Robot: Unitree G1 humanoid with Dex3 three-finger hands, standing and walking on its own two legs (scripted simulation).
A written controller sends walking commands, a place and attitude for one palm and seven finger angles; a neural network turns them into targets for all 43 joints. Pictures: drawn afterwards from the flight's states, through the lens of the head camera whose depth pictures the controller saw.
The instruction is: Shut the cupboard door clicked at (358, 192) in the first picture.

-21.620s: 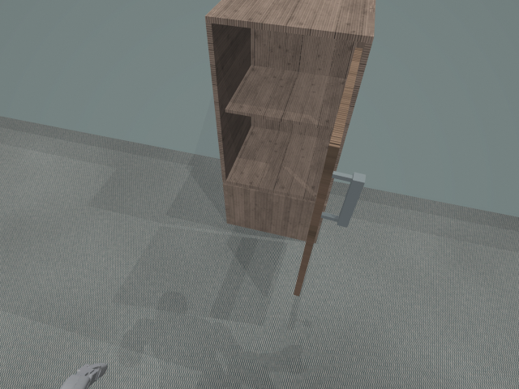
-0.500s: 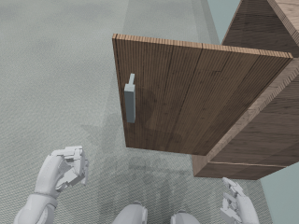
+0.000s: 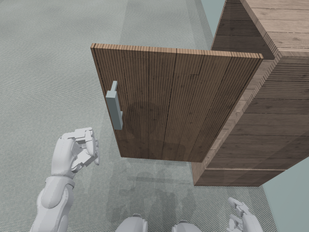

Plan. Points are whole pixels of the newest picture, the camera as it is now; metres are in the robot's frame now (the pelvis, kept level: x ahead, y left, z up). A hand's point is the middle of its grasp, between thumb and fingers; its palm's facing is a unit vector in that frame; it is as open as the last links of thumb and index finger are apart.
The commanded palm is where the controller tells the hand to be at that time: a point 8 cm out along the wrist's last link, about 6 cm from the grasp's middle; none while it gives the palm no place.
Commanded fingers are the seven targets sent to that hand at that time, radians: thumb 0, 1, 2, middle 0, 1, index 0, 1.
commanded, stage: bring the fist close to the handle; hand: left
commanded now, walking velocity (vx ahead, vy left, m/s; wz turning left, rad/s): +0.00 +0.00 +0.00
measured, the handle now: (116, 106) +0.44 +0.14 +0.05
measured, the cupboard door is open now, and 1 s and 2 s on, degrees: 87 87 75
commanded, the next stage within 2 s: push the door shut along its arc in 0.84 s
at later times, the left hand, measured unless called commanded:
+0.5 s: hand (129, 144) +0.32 +0.09 +0.05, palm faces -0.07 -1.00 +0.00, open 3.1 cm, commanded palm +0.31 +0.15 +0.05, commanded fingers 0.00 0.90 0.90 -1.30 -1.50 -1.30 -1.50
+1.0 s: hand (122, 138) +0.34 +0.11 +0.05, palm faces -0.06 -1.00 -0.02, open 3.1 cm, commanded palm +0.32 +0.16 +0.05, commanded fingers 0.00 0.90 0.90 -1.30 -1.50 -1.30 -1.50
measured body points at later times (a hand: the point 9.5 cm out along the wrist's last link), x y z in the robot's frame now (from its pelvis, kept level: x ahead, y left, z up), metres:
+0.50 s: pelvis +0.02 -0.04 +0.00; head +0.09 -0.05 +0.45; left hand +0.32 +0.14 +0.05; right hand +0.17 -0.27 -0.10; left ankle +0.03 +0.05 -0.66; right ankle +0.01 -0.10 -0.66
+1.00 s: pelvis +0.01 -0.02 +0.00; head +0.08 -0.02 +0.45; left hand +0.33 +0.16 +0.05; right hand +0.16 -0.26 -0.10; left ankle +0.03 +0.05 -0.66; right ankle +0.01 -0.10 -0.66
